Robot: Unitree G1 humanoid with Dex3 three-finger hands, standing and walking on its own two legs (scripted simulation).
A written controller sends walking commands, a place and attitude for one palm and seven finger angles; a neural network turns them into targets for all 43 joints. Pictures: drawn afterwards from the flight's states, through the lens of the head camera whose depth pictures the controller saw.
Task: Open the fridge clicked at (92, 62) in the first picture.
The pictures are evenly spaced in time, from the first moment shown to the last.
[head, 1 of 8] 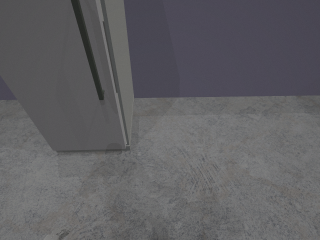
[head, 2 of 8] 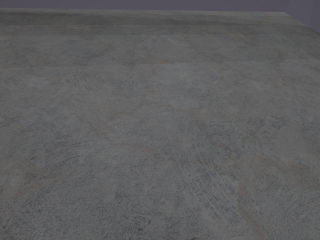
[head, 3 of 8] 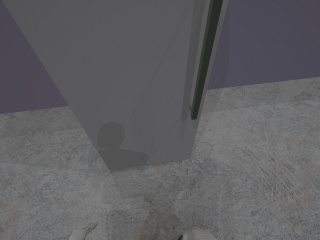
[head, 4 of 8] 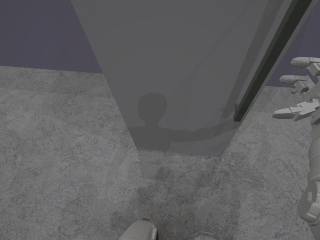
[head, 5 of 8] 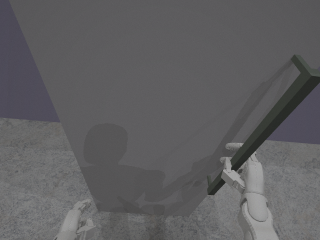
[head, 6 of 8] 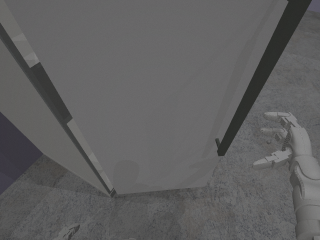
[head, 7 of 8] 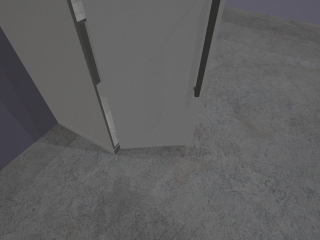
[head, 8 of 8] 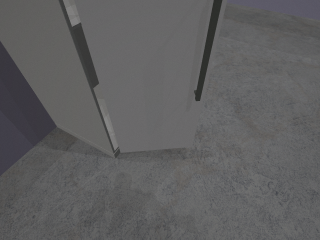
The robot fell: no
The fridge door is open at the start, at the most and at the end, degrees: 0 58 55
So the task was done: yes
